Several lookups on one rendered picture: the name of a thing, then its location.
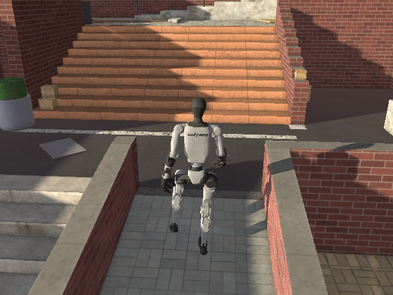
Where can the humanoid robot head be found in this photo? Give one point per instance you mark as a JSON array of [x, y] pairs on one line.
[[198, 106]]

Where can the robot right hand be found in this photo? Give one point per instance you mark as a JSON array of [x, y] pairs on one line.
[[217, 161]]

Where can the right robot forearm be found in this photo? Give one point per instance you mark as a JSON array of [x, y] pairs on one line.
[[223, 158]]

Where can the left robot forearm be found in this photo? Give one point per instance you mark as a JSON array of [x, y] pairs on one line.
[[168, 166]]

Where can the robot left hand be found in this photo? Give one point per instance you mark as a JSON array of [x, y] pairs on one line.
[[165, 185]]

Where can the robot right upper arm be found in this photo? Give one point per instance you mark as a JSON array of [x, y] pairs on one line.
[[219, 138]]

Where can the robot left upper arm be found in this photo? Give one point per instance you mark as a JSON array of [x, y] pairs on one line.
[[175, 140]]

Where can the robot right foot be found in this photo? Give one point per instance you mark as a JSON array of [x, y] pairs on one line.
[[203, 249]]

